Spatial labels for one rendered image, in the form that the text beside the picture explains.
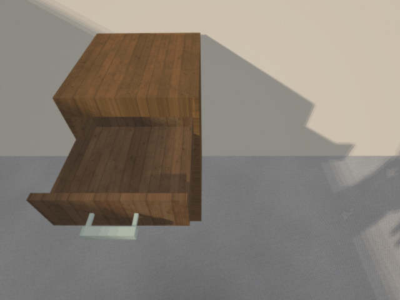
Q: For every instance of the drawer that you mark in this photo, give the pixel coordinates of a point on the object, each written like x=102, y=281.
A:
x=119, y=166

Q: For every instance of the cabinet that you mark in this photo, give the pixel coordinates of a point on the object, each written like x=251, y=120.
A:
x=139, y=75

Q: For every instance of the handle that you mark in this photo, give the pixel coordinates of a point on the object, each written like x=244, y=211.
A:
x=109, y=232

